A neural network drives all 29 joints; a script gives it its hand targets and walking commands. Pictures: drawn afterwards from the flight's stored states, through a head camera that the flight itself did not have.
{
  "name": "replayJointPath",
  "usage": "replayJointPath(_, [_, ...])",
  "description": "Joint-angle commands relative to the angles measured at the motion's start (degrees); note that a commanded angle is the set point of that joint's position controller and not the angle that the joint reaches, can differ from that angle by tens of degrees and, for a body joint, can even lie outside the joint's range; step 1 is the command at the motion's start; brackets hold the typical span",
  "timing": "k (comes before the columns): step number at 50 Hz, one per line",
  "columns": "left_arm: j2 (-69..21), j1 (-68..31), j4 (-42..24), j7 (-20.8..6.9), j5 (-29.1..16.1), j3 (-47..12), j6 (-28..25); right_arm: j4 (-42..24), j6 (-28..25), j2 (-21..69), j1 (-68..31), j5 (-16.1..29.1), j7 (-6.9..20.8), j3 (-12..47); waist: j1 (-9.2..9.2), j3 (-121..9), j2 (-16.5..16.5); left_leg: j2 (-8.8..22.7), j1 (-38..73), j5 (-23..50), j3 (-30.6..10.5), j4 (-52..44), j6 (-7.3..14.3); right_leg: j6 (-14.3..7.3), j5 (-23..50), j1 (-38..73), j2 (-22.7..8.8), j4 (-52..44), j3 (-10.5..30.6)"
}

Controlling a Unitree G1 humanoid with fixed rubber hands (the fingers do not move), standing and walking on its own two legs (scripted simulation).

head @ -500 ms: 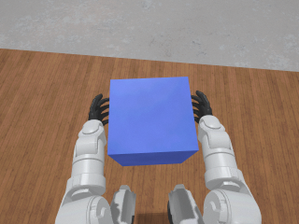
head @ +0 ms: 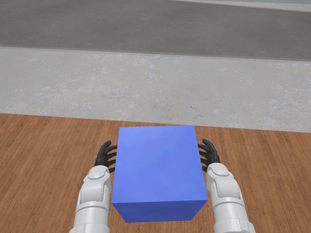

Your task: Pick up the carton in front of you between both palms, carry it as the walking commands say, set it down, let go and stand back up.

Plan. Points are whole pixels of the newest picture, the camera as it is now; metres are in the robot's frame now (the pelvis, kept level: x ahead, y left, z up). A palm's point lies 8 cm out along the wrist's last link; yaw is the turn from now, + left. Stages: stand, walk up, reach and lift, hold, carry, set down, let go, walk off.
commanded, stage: reach and lift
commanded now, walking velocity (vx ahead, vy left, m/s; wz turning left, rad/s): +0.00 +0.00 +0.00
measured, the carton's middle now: (157, 177) +0.31 +0.00 -0.07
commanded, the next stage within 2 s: hold in 1.12 s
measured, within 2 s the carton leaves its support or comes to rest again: neither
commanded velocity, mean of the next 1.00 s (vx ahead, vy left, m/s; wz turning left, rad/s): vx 0.00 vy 0.00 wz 0.00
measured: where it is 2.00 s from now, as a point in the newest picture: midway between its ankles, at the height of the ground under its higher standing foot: outside the picture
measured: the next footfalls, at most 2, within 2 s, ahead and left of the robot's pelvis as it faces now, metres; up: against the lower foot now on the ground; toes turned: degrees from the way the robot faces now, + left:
none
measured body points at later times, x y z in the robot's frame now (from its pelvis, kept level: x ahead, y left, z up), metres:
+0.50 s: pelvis -0.01 +0.00 +0.02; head -0.02 +0.00 +0.46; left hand +0.31 +0.15 +0.04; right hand +0.31 -0.15 +0.03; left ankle +0.02 +0.13 -0.72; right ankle +0.02 -0.13 -0.72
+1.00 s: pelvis +0.01 +0.00 +0.02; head -0.01 +0.00 +0.47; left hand +0.31 +0.15 +0.05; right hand +0.31 -0.15 +0.04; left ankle +0.02 +0.13 -0.72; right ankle +0.02 -0.13 -0.72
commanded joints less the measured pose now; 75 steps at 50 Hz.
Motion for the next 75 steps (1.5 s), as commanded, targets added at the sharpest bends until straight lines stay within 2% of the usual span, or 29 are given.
replayJointPath(1, [-56.9, -25.6, -0.3, -13.5, -10.8, -35.7, 1.3, -1.1, 1.4, 55.2, -26.1, 11.2, 13.8, 35.9, 0.18, -18.3, 0.5, -4.7, 15.6, 17.0, -0.5, -8.0, 0.3, -0.5, 16.2, 16.3, 4.9, -7.7, 0.2])
replayJointPath(7, [-54.8, -23.2, -0.2, -13.8, -9.6, -32.6, 5.2, -1.8, 5.5, 53.7, -23.4, 10.1, 14.0, 32.8, -0.14, -7.3, 0.0, -4.2, 18.2, 10.9, -0.2, -13.5, 0.5, -1.1, 10.2, 18.8, 4.6, -13.0, -0.3])
replayJointPath(11, [-54.2, -26.4, 1.7, -14.4, -7.8, -28.9, 5.9, 0.5, 6.2, 53.1, -26.8, 8.5, 14.8, 29.2, 0.17, -2.8, 0.2, -3.8, 17.2, 4.5, 0.3, -14.6, 1.0, -1.4, 4.4, 18.2, 4.3, -13.9, -0.8])
replayJointPath(13, [-55.0, -29.2, 1.0, -14.8, -8.1, -29.2, 5.6, -0.1, 5.9, 54.0, -29.5, 8.8, 15.2, 29.5, 0.17, -4.0, 0.4, -3.8, 17.8, 3.7, 0.3, -14.4, 1.1, -1.4, 3.5, 18.6, 4.2, -13.8, -0.8])
replayJointPath(22, [-55.0, -32.5, -0.1, -15.1, -8.4, -30.5, 5.5, -1.4, 5.8, 54.5, -32.3, 8.9, 14.9, 30.7, -0.08, -7.9, -0.1, -4.0, 20.4, 5.4, 0.6, -14.3, 0.9, -1.1, 4.8, 21.1, 4.2, -13.9, -0.7])
replayJointPath(42, [-52.4, -23.1, -7.9, -14.3, -10.3, -33.2, 8.1, -8.6, 8.5, 53.1, -22.7, 11.0, 13.7, 33.4, 0.15, -8.5, -0.1, -4.6, 25.6, 17.7, 0.1, -16.4, 0.3, -0.3, 18.0, 26.9, 4.6, -16.2, 0.1])
replayJointPath(55, [-51.7, -22.2, -10.9, -13.8, -11.2, -34.6, 9.8, -11.7, 10.2, 51.8, -22.0, 11.8, 13.5, 34.6, 0.09, -6.7, 0.1, -4.5, 26.3, 17.4, -0.1, -17.1, 0.2, -0.3, 16.8, 27.2, 4.9, -16.8, 0.0])
replayJointPath(61, [-51.6, -20.9, -16.6, -13.3, -13.8, -38.7, 12.1, -17.5, 12.5, 51.5, -20.6, 14.3, 13.1, 38.7, -0.19, -9.5, 0.2, -4.5, 29.0, 21.6, -0.7, -17.7, 0.0, -0.2, 20.9, 29.6, 4.8, -17.4, 0.3])
replayJointPath(67, [-48.6, -20.7, -13.8, -13.0, -11.4, -34.6, 14.4, -14.9, 14.8, 48.4, -20.7, 12.1, 12.9, 34.7, -0.02, -0.8, 0.0, -4.3, 25.5, 10.7, 0.1, -19.6, 0.4, -0.6, 10.4, 26.6, 4.4, -19.0, -0.3])
replayJointPath(75, [-51.0, -27.2, -12.7, -13.9, -12.2, -35.3, 13.6, -13.7, 14.1, 50.9, -27.1, 12.8, 13.7, 35.5, 0.01, -4.0, 0.1, -4.1, 25.2, 7.6, 0.3, -18.4, 0.7, -0.6, 7.5, 26.2, 4.3, -18.0, -0.5])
